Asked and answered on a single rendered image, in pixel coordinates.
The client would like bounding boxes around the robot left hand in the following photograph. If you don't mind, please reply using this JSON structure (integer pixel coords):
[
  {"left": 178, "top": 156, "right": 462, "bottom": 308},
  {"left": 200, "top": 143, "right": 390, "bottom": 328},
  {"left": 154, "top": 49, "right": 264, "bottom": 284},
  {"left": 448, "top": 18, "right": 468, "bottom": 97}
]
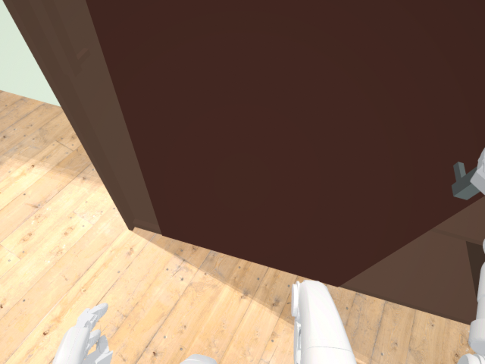
[{"left": 52, "top": 303, "right": 113, "bottom": 364}]

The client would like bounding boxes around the wardrobe door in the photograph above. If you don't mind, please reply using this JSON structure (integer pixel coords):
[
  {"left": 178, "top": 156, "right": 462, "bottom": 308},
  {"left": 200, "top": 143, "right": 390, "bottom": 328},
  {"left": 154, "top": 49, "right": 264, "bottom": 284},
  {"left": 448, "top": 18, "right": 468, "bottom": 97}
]
[
  {"left": 86, "top": 0, "right": 485, "bottom": 287},
  {"left": 54, "top": 0, "right": 158, "bottom": 225}
]

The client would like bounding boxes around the robot right hand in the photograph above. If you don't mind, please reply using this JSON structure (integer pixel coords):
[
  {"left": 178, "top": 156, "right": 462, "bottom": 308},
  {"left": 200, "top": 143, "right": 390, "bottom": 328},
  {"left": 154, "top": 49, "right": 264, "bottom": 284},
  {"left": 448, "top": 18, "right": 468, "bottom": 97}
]
[{"left": 470, "top": 148, "right": 485, "bottom": 195}]

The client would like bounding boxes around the right robot shin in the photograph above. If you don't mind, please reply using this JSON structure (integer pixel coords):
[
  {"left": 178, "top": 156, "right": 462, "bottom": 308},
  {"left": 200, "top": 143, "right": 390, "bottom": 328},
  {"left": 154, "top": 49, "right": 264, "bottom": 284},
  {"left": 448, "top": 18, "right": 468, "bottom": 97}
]
[{"left": 293, "top": 289, "right": 328, "bottom": 364}]

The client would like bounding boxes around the right robot thigh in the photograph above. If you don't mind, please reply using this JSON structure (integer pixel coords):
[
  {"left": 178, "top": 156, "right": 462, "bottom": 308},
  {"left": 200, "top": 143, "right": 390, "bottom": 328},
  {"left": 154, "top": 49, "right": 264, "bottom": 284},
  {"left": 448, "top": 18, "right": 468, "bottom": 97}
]
[{"left": 291, "top": 280, "right": 357, "bottom": 364}]

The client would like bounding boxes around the robot right forearm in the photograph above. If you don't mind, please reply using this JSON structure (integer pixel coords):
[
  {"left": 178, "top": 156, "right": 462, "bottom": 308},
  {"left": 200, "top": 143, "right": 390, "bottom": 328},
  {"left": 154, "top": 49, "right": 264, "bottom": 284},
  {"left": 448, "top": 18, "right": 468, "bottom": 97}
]
[{"left": 468, "top": 239, "right": 485, "bottom": 356}]

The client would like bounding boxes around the handle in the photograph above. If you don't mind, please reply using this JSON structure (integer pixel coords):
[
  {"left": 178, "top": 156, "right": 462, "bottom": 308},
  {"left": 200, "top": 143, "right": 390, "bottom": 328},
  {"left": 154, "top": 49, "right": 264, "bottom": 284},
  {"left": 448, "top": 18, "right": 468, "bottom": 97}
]
[
  {"left": 29, "top": 0, "right": 82, "bottom": 77},
  {"left": 452, "top": 162, "right": 480, "bottom": 200}
]

